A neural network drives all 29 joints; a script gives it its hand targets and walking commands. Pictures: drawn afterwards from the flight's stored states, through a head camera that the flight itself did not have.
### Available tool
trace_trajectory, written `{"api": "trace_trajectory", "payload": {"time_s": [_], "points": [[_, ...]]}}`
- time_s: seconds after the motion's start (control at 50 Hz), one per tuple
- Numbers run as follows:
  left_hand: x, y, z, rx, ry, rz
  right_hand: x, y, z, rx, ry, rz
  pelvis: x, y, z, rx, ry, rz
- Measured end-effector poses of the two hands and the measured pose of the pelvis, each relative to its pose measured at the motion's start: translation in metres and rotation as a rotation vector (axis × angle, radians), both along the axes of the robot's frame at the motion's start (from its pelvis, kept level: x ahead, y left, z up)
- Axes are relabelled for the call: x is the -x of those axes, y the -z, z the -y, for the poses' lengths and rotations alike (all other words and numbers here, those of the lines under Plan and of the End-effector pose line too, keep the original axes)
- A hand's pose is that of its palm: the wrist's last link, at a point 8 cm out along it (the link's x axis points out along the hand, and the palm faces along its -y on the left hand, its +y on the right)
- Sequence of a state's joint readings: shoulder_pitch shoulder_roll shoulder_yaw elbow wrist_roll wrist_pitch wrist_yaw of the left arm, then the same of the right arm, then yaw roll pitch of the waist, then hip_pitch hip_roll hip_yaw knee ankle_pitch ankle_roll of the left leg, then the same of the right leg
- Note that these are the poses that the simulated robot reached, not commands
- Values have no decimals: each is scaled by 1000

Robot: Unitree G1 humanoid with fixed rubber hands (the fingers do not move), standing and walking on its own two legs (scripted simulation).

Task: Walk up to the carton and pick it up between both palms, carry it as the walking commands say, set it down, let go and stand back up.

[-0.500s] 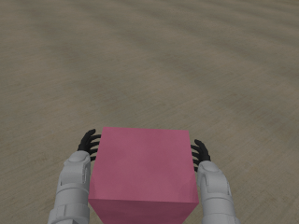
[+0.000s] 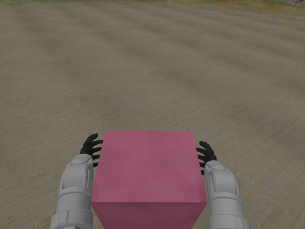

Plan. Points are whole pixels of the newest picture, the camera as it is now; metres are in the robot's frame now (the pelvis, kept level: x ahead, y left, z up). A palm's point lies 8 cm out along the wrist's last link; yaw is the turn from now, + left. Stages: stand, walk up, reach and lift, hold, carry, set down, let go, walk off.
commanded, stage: reach and lift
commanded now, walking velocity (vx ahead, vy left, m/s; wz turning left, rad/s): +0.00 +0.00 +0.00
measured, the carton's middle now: (148, 184) +0.28 +0.00 -0.02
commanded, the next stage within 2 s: hold in 0.70 s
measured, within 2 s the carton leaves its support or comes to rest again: neither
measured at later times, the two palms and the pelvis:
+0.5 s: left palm (85, 166) +0.29 +0.17 +0.06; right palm (209, 169) +0.29 -0.17 +0.05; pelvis +0.01 -0.01 +0.00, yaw +0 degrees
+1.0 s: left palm (83, 169) +0.28 +0.17 +0.06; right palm (210, 174) +0.27 -0.16 +0.05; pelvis -0.01 +0.00 +0.00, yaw +0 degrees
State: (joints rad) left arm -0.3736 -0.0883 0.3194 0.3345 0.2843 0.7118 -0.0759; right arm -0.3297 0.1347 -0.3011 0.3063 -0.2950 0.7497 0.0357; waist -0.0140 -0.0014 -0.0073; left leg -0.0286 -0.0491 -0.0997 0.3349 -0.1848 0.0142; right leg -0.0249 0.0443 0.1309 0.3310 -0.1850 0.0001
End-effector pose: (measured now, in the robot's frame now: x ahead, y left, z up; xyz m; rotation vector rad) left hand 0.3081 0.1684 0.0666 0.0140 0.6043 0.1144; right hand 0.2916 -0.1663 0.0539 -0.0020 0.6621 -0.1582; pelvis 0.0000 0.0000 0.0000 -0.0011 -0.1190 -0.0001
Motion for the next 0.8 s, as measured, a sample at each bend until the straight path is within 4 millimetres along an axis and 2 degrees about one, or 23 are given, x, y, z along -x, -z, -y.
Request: {"api": "trace_trajectory", "payload": {"time_s": [0.24,0.54,0.8], "points": [[13,9,-3,9,-44,-18,2,10,-3,-15,-28,-19,-10,-1,6,-2,-5,1],[19,6,-1,9,-53,-1,4,8,-1,-16,-37,-2,-8,-1,11,-4,-8,6],[28,8,-3,13,-50,1,15,10,-3,-25,-25,1,0,0,6,-3,-9,16]]}}
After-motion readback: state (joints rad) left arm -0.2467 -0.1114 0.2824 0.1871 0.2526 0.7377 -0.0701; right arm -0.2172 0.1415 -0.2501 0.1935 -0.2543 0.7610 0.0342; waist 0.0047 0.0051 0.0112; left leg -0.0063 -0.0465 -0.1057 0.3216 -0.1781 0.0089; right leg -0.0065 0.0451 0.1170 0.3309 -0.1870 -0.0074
